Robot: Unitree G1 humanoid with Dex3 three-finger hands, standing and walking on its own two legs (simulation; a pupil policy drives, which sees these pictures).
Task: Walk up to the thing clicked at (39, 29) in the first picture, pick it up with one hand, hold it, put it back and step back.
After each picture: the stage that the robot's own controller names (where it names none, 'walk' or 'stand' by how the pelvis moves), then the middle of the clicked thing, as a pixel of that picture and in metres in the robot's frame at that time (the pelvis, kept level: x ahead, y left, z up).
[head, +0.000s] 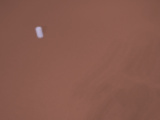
stand; (39, 32) +1.60 +0.54 -0.72
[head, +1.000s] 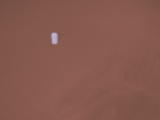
walk; (54, 38) +1.52 +0.26 -0.70
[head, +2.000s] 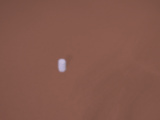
walk; (61, 65) +1.01 +0.18 -0.71
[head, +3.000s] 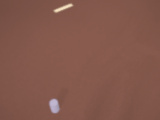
walk; (54, 106) +0.59 +0.22 -0.71
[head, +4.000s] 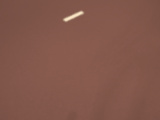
walk; out of the picture +0.37 +0.22 -0.70
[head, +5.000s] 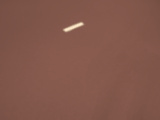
stand; out of the picture +0.32 +0.18 -0.72
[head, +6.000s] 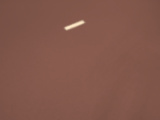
stand; out of the picture +0.33 +0.19 -0.73
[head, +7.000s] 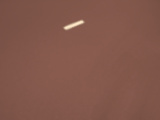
stand; out of the picture +0.32 +0.20 -0.73
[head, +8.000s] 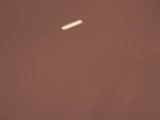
stand; out of the picture +0.31 +0.20 -0.73
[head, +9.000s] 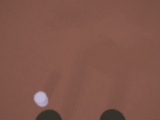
go down; (41, 99) +0.37 +0.20 -0.51
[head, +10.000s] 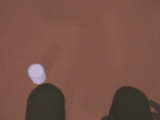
go down; (37, 74) +0.41 +0.22 -0.32
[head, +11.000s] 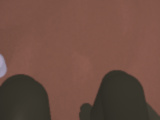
close in; out of the picture +0.39 +0.25 -0.23
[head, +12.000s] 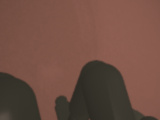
close; out of the picture +0.39 +0.26 -0.22
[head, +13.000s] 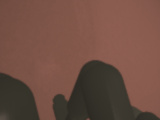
close; out of the picture +0.38 +0.27 -0.22
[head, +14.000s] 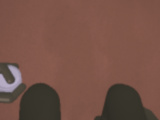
lift; (9, 82) +0.32 +0.25 -0.08
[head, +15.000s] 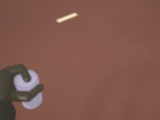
hold; (29, 90) +0.33 +0.18 +0.05
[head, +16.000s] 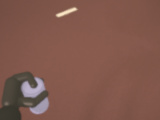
hold; (36, 96) +0.32 +0.17 -0.01
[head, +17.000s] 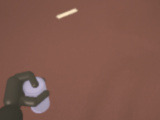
crouch; (37, 95) +0.32 +0.17 -0.01
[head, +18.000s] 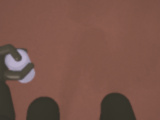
crouch; (21, 67) +0.40 +0.20 -0.09
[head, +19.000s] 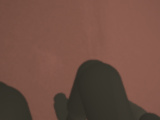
lower; out of the picture +0.41 +0.27 -0.22
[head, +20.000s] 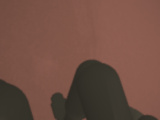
lower; out of the picture +0.41 +0.28 -0.22
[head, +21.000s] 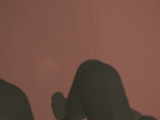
lower; out of the picture +0.41 +0.28 -0.22
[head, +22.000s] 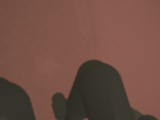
lower; out of the picture +0.40 +0.28 -0.22
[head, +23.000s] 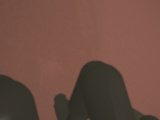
loosen; out of the picture +0.39 +0.26 -0.22
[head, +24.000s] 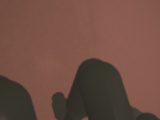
withdraw; out of the picture +0.38 +0.26 -0.22
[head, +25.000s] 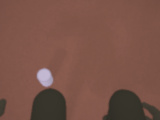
walk; (45, 77) +0.41 +0.19 -0.38
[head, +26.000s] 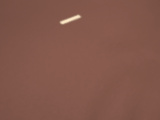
stand; out of the picture +0.33 +0.17 -0.66
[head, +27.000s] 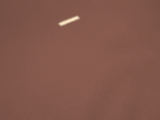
stand; out of the picture +0.34 +0.19 -0.67
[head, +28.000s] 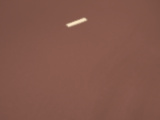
stand; out of the picture +0.35 +0.17 -0.71
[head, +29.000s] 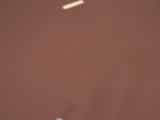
walk; out of the picture +0.38 +0.13 -0.70
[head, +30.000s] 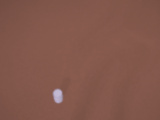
walk; (58, 96) +0.57 +0.16 -0.70
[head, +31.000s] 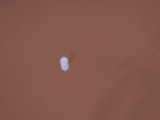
walk; (64, 63) +0.91 +0.20 -0.69
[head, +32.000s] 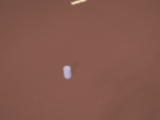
stand; (67, 72) +0.98 +0.17 -0.71
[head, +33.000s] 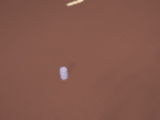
stand; (63, 73) +0.99 +0.20 -0.73
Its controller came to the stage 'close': yes
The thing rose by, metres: 0.71
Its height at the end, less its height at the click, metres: +0.00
